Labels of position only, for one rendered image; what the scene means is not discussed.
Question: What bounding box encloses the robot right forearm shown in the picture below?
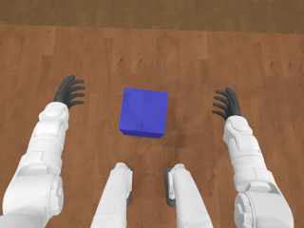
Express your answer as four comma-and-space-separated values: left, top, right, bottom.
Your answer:
223, 115, 295, 228

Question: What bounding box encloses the robot left hand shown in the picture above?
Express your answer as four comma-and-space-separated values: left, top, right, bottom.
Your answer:
53, 75, 86, 110

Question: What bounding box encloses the left robot shin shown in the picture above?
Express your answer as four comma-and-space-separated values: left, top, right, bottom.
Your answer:
110, 162, 130, 198

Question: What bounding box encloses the robot left upper arm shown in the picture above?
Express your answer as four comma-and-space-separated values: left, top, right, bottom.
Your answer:
0, 174, 64, 228

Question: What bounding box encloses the robot left forearm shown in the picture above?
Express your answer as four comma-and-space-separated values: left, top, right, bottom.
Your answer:
2, 102, 69, 215

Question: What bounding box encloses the robot right upper arm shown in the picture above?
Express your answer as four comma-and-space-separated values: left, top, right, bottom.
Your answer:
234, 191, 294, 228

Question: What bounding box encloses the robot right hand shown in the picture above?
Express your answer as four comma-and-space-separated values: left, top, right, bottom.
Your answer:
212, 87, 241, 122

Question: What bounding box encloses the carton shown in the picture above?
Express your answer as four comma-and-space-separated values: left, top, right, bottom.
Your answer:
119, 87, 168, 139

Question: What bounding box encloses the right robot foot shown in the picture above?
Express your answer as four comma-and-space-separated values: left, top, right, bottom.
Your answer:
164, 166, 176, 207

